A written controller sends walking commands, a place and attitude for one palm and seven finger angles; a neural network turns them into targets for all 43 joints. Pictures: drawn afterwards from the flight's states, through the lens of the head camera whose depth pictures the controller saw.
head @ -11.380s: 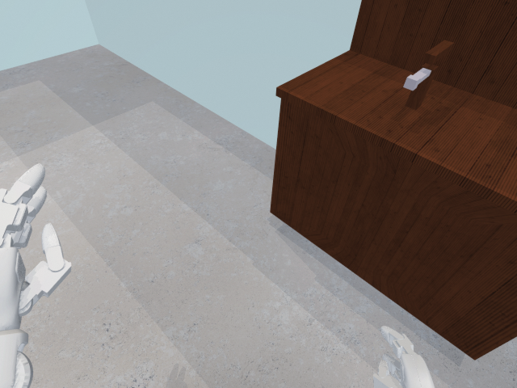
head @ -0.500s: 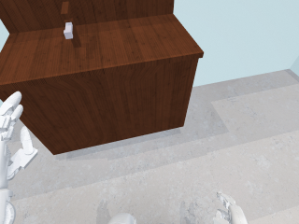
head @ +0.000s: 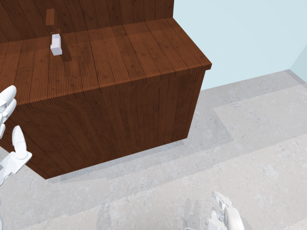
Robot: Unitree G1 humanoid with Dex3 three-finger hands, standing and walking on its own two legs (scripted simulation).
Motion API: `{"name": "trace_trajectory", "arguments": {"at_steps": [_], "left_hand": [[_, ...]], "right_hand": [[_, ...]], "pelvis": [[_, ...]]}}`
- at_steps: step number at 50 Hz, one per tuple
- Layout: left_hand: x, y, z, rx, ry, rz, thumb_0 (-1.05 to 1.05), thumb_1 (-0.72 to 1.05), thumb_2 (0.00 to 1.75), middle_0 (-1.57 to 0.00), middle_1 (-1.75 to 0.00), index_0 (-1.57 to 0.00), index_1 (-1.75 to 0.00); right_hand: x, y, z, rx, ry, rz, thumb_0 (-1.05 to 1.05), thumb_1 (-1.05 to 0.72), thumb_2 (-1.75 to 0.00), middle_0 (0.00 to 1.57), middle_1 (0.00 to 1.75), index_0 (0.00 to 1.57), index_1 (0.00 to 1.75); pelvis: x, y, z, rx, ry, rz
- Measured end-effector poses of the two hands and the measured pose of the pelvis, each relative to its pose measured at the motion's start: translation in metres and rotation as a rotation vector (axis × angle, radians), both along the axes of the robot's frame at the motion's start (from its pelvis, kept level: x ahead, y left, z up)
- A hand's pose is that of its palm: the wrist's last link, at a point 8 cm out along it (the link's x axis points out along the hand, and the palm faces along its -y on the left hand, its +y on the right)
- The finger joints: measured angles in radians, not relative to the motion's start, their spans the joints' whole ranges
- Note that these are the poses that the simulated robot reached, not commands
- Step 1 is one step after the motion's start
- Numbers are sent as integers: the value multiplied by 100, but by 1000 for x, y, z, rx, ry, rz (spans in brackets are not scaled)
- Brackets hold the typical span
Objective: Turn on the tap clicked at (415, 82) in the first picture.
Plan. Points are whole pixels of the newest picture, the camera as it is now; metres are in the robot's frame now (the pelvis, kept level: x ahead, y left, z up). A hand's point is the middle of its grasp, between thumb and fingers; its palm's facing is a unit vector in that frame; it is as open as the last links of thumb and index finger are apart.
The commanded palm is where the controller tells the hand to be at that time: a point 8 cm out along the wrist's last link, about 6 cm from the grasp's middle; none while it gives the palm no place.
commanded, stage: take the last steps up to it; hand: left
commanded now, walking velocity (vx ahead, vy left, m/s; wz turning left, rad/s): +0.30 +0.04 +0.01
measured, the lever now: (56, 49) +0.66 +0.38 +0.09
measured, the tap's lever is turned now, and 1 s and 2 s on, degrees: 0 0 0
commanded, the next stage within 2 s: come to a stop and stand still in 1.10 s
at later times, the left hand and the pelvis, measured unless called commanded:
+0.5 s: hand (27, 104) +0.32 +0.28 +0.19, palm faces +0.43 -0.81 -0.40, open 7.4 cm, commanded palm +0.26 +0.32 +0.18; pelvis +0.10 +0.03 -0.01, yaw +1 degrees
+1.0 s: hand (68, 84) +0.40 +0.23 +0.17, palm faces +0.36 -0.81 -0.46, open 7.4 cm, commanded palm +0.34 +0.28 +0.18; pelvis +0.18 -0.01 +0.01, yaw +1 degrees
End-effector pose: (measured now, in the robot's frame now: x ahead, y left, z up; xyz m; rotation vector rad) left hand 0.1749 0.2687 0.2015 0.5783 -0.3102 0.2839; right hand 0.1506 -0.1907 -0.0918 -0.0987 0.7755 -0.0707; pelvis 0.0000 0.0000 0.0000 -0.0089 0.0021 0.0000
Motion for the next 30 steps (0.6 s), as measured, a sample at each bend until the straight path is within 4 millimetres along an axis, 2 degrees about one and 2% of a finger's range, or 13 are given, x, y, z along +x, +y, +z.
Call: {"name": "trace_trajectory", "arguments": {"at_steps": [4, 6, 12, 17, 21, 25, 27, 30], "left_hand": [[14, -3, -6, 35, -7, 37, 1, 89, 90, -22, -30, -22, -31], [21, 0, -9, -3, -13, 60, 1, 89, 90, -22, -30, -22, -31], [42, 9, -17, -80, 19, 87, 1, 89, 90, -22, -30, -22, -31], [61, 18, -13, -91, -21, 41, 2, 89, 90, -22, -30, -22, -31], [80, 36, -8, -64, -114, 15, 2, 89, 90, -22, -30, -22, -31], [106, 52, -4, -52, -128, 37, 1, 89, 90, -21, -30, -22, -31], [116, 52, -2, -60, -109, 44, 2, 89, 90, -21, -30, -21, -30], [126, 42, 2, -64, -79, 26, 2, 89, 90, -21, -30, -21, -30]], "right_hand": [[17, -11, -22, -1, 35, 17, 1, -90, -90, 21, 30, 20, 30], [24, -20, -24, -23, 63, 23, 1, -90, -90, 21, 30, 20, 30], [44, -47, -1, -122, 89, 0, 1, -91, -90, 20, 30, 20, 30], [69, -53, 18, -219, 60, -12, 1, -91, -90, 20, 30, 20, 30], [94, -42, 21, -250, 0, -50, 1, -91, -90, 20, 30, 19, 30], [115, -12, 21, -175, -29, -46, 1, -91, -90, 20, 29, 19, 30], [123, 3, 21, -122, -35, -30, 1, -91, -90, 20, 29, 19, 30], [132, 21, 18, -53, -39, -5, 1, -91, -90, 20, 30, 20, 30]], "pelvis": [[16, -7, -13, -3, -20, 15], [22, -8, -12, 2, -26, 19], [45, -2, 2, 23, -9, 25], [68, 12, 2, 21, -9, 30], [88, 30, -10, 13, -27, 17], [102, 33, -5, 3, -25, 15], [109, 33, -1, -5, -17, 7], [120, 32, 3, -9, -8, -5]]}}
